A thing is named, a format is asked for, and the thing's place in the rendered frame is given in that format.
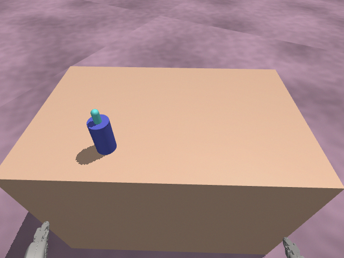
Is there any bottle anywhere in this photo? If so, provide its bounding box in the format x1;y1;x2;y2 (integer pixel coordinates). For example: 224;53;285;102
87;109;117;155

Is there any right robot hand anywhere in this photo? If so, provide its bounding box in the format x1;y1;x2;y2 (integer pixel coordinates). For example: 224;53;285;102
283;237;305;258

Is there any left robot hand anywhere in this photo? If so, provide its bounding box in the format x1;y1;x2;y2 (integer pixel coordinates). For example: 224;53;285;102
24;221;49;258

